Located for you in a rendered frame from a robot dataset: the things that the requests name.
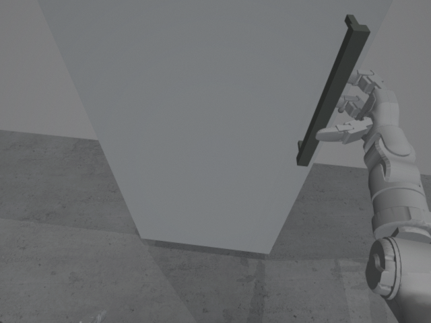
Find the left robot hand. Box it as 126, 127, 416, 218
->
79, 309, 107, 323

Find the right robot forearm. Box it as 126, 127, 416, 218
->
363, 126, 431, 244

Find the handle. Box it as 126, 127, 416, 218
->
296, 14, 370, 167

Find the fridge door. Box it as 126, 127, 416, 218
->
37, 0, 393, 254

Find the robot right upper arm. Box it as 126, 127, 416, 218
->
365, 237, 431, 323

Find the right robot hand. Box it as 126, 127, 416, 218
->
315, 69, 399, 145

